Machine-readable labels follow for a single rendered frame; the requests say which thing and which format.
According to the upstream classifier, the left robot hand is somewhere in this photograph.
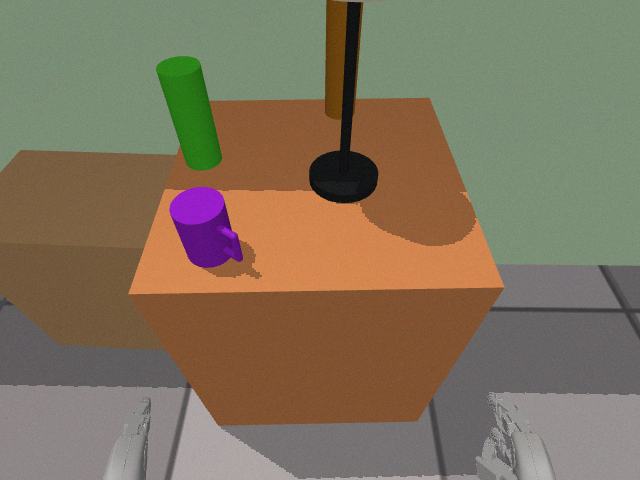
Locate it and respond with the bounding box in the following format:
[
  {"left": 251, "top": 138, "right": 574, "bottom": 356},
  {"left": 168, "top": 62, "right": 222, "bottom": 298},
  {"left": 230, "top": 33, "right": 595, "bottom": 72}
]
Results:
[{"left": 103, "top": 396, "right": 151, "bottom": 480}]

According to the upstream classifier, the desk lamp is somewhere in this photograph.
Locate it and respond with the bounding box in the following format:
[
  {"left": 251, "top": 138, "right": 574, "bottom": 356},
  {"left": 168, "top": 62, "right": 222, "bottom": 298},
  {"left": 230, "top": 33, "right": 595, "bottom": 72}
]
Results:
[{"left": 309, "top": 0, "right": 385, "bottom": 203}]

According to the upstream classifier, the right robot hand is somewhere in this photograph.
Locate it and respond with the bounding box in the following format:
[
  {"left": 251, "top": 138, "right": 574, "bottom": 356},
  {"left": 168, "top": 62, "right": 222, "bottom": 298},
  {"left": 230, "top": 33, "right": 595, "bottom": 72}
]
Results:
[{"left": 476, "top": 393, "right": 556, "bottom": 480}]

